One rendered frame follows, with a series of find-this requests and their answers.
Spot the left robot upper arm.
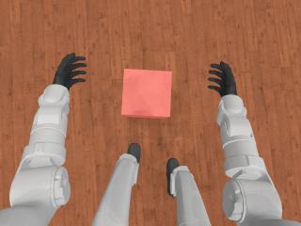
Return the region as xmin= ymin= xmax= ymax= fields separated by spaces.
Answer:
xmin=0 ymin=165 xmax=71 ymax=226

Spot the left robot hand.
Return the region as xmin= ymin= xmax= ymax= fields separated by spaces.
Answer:
xmin=53 ymin=53 xmax=87 ymax=91

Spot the robot right forearm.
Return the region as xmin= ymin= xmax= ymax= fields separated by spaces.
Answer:
xmin=216 ymin=94 xmax=282 ymax=216

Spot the robot left forearm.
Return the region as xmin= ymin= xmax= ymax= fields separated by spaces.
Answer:
xmin=9 ymin=84 xmax=70 ymax=207

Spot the right robot upper arm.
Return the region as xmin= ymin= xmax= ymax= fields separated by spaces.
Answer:
xmin=222 ymin=178 xmax=301 ymax=226

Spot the left robot thigh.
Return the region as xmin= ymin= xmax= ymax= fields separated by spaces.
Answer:
xmin=91 ymin=158 xmax=139 ymax=226

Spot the robot left shin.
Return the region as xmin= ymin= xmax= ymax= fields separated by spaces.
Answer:
xmin=116 ymin=153 xmax=137 ymax=165

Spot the carton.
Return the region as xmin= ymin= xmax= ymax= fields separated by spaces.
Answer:
xmin=121 ymin=69 xmax=172 ymax=119

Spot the right robot hand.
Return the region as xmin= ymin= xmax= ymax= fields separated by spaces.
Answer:
xmin=208 ymin=61 xmax=237 ymax=98

